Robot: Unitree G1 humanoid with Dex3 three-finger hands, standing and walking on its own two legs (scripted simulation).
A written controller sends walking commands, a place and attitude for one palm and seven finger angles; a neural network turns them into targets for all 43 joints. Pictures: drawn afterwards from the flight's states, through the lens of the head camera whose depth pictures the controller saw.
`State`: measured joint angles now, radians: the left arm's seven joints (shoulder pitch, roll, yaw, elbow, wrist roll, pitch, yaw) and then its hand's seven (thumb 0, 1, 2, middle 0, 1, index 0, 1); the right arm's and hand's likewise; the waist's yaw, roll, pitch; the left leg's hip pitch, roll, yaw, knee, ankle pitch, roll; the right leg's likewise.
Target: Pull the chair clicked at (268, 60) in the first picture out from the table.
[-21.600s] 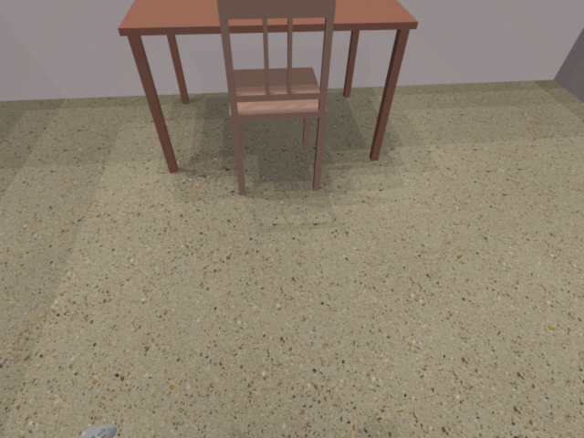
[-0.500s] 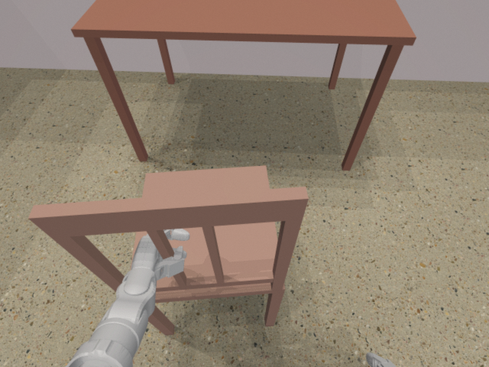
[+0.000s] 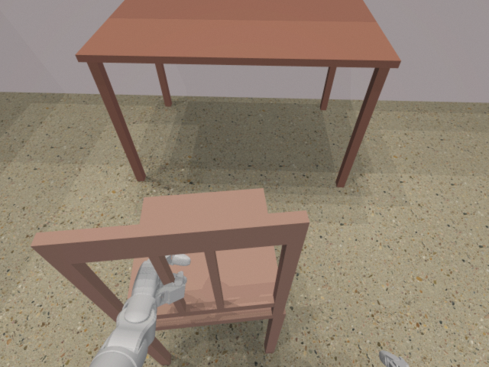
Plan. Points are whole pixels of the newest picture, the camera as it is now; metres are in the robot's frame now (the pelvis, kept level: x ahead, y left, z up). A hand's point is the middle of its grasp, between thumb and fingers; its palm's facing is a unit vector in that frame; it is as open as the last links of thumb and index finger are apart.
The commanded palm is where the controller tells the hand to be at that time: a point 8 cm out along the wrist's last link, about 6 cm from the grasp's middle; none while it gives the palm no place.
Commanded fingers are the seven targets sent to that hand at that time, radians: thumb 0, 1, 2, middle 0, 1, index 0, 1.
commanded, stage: stop walking, hand still on the chair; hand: left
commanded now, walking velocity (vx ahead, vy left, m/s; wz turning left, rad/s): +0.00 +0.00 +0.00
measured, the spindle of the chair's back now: (170, 284) +0.29 +0.16 -0.09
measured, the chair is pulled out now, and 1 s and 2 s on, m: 0.64 0.64 0.64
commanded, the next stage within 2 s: open the thumb and straighten the fingers in 0.06 s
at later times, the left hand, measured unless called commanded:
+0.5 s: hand (177, 285) +0.28 +0.14 -0.08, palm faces +0.03 -0.99 -0.16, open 10.7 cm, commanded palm +0.26 +0.19 -0.05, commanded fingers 0.00 -0.55 0.20 -0.30 -0.87 -0.30 -0.87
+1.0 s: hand (176, 286) +0.28 +0.15 -0.08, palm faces +0.04 -0.98 -0.17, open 17.3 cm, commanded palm +0.25 +0.20 -0.06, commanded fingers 0.00 -0.55 0.20 0.00 0.00 0.00 0.00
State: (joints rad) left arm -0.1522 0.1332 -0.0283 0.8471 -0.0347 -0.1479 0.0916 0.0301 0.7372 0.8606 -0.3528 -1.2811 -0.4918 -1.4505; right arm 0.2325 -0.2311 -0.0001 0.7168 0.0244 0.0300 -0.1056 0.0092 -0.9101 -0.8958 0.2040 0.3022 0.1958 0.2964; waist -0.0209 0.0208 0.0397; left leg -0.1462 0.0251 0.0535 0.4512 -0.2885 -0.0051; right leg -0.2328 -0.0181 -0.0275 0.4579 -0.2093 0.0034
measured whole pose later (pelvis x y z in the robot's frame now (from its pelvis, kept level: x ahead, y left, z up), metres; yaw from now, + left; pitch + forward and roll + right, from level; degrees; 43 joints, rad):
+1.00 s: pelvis +0.01 +0.00 -0.04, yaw +3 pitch +11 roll +0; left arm 0.04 0.17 -0.03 0.32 -0.05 0.09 0.06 -0.02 -0.53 0.20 -0.03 -0.08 -0.03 -0.08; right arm 0.24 -0.25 0.01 0.58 0.03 -0.03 -0.06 0.01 -0.91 -0.90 0.21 0.30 0.20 0.30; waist -0.05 0.03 -0.10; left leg -0.56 0.01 0.00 0.84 -0.47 0.00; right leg -0.63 -0.05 -0.07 0.84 -0.40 0.00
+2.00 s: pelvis +0.00 +0.01 -0.07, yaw +4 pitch +13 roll -2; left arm 0.71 0.17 -0.09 -0.28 -0.12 -0.05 0.01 -0.02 -0.54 0.20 0.00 0.00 -0.01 0.00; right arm 0.26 -0.21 0.00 0.47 0.03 -0.12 -0.10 0.01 -0.91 -0.90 0.21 0.30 0.20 0.30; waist -0.02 0.02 -0.16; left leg -0.73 0.00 -0.03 1.06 -0.55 0.00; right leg -0.76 -0.06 -0.10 1.01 -0.47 0.01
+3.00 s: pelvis +0.03 +0.00 -0.01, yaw +4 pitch -2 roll +0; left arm 0.54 0.36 0.29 -0.47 -0.06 -0.01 0.19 0.00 0.45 0.68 -0.15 -0.21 -0.16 -0.22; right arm 0.20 -0.23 0.02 0.63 0.02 -0.13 -0.10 0.01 -0.91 -0.90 0.21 0.30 0.20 0.30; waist 0.06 0.09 -0.02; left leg -0.14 0.01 -0.02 0.56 -0.38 -0.01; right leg -0.20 -0.04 -0.10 0.56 -0.33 0.00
